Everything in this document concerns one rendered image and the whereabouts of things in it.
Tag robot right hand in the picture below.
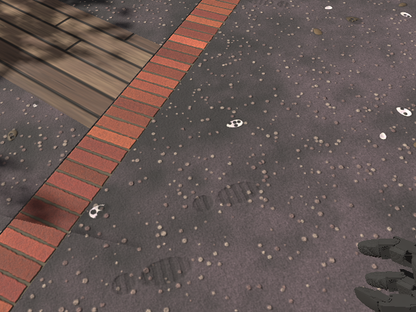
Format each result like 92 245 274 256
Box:
354 236 416 312

